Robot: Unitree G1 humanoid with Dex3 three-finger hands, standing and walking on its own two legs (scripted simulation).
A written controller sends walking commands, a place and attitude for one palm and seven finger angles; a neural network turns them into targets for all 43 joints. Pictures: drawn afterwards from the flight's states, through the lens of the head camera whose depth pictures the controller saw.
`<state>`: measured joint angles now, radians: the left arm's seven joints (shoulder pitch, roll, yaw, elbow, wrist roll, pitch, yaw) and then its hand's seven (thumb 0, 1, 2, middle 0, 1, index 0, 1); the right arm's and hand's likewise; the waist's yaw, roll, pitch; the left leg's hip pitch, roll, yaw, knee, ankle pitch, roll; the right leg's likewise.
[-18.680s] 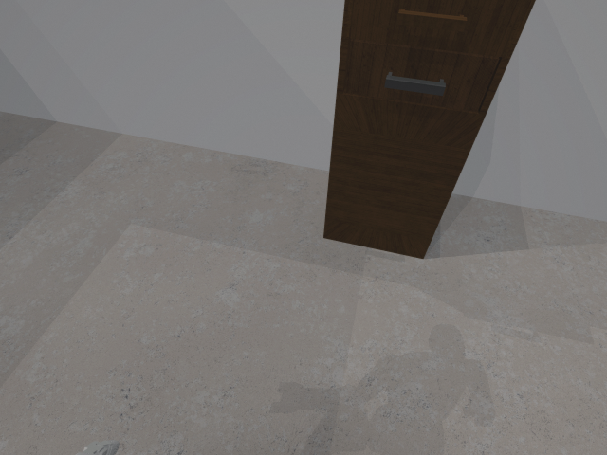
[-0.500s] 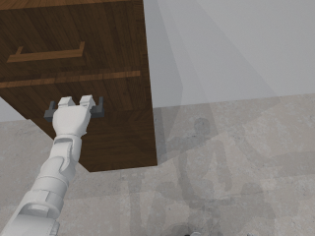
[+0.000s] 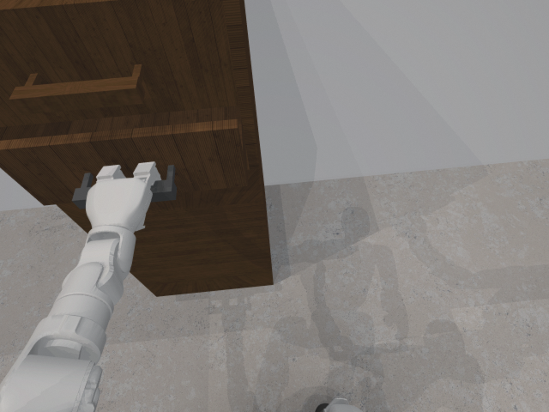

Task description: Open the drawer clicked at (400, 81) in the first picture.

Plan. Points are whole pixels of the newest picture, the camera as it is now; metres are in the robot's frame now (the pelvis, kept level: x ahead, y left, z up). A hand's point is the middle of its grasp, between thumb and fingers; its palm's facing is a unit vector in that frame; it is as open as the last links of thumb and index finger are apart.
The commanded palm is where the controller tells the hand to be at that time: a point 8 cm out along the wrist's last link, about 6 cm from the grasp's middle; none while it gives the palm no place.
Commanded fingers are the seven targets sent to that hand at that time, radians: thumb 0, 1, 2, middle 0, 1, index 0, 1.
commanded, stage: pull the drawer open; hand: left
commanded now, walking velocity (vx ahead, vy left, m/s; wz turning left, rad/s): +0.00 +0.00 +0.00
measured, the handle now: (128, 184) +0.47 +0.25 +0.02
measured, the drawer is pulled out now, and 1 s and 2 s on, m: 0.04 0.19 0.30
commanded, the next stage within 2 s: open the thumb to release the handle in 1.72 s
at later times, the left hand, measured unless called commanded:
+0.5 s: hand (127, 280) +0.30 +0.22 +0.00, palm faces +0.00 -0.08 -1.00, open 6.1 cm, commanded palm +0.25 +0.24 +0.06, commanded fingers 0.00 0.90 0.90 -0.40 -1.35 -0.40 -1.35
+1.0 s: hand (122, 305) +0.27 +0.22 +0.00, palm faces -0.02 -0.05 -1.00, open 6.0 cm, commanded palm +0.22 +0.23 +0.06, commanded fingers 0.00 0.90 0.90 -0.40 -1.35 -0.40 -1.35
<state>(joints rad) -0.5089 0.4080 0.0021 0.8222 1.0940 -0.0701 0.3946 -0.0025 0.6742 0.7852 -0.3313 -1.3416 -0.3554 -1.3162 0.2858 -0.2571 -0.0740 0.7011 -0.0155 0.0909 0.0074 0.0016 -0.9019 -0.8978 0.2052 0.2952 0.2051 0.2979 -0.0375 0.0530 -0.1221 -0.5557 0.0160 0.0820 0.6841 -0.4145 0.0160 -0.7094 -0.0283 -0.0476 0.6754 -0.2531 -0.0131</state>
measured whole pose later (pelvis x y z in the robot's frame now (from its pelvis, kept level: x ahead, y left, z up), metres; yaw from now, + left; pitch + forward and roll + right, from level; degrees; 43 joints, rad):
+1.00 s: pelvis +0.00 -0.01 +0.01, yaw +0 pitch +8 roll +1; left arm 0.06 0.32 -0.09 0.27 1.09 0.03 0.38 0.00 0.66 0.80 -0.32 -1.32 -0.39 -1.32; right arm 0.12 -0.21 -0.02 0.67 -0.02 0.04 -0.03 0.01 -0.90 -0.90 0.21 0.30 0.21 0.30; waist 0.06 0.05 -0.07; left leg -0.34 0.02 0.08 0.60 -0.39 -0.01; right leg -0.51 -0.02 -0.05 0.64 -0.26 -0.03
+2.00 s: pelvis +0.00 -0.01 -0.01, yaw +0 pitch +8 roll +1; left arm 0.53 0.31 -0.06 -0.12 1.07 0.04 0.49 -0.01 0.59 0.76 -0.36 -1.32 -0.39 -1.31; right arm 0.12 -0.23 -0.03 0.63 -0.06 0.05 0.01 0.01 -0.90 -0.90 0.20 0.30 0.20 0.30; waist 0.09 0.05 -0.08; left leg -0.41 0.02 0.08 0.75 -0.47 0.00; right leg -0.59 -0.02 -0.04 0.77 -0.32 -0.02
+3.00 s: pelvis -0.02 -0.01 +0.01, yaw +0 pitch +3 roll +1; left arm 0.43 0.33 -0.11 -0.11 1.06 0.05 0.40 0.00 -0.49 0.30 -0.32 -1.20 -0.41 -1.23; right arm 0.10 -0.23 -0.02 0.65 -0.04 0.03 -0.03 0.01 -0.90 -0.90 0.20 0.30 0.20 0.30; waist 0.10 0.07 -0.04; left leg -0.29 0.02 0.07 0.62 -0.39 0.00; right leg -0.45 -0.02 -0.05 0.65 -0.25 -0.03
